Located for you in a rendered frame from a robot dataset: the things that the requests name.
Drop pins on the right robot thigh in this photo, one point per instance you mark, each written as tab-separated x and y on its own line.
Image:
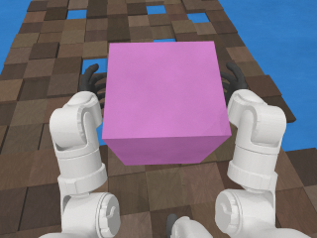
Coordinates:
187	228

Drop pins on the left robot forearm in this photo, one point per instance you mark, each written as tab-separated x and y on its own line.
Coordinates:
76	146

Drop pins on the right robot upper arm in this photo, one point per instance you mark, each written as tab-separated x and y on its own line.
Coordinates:
244	214

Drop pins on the right robot shin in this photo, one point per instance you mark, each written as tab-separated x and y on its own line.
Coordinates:
181	218

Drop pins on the robot left hand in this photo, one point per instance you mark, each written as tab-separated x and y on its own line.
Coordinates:
88	82

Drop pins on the robot right hand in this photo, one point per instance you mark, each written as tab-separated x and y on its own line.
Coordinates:
237	82

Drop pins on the left robot upper arm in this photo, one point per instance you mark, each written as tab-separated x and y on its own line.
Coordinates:
96	215

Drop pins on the carton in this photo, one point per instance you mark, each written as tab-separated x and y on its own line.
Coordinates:
164	103

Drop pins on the right robot forearm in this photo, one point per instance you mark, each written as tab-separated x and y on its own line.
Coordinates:
260	131

